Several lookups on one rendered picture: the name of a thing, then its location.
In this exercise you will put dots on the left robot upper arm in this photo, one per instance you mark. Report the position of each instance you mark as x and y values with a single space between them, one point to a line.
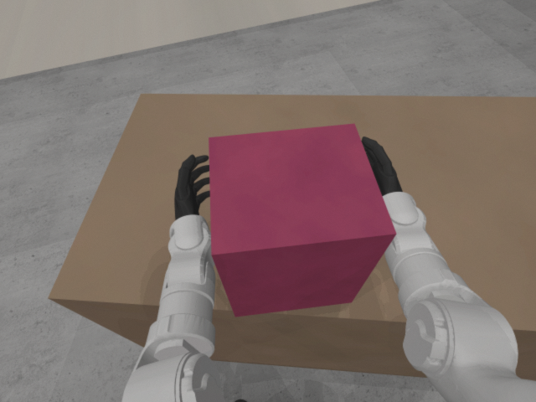
188 377

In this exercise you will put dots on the carton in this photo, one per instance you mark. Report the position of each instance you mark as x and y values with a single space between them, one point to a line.
297 218

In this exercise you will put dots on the robot left forearm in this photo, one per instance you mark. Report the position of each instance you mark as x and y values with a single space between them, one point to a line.
184 320

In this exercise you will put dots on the robot right hand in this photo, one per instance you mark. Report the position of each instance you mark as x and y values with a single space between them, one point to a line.
384 172

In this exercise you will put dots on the robot right forearm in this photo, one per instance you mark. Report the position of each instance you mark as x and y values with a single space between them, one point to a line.
417 266

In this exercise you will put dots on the robot left hand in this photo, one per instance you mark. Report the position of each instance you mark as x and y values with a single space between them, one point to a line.
186 200

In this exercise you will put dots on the right robot upper arm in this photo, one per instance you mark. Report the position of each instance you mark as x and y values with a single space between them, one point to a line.
467 351

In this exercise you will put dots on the pedestal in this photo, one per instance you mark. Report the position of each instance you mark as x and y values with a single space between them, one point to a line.
469 162

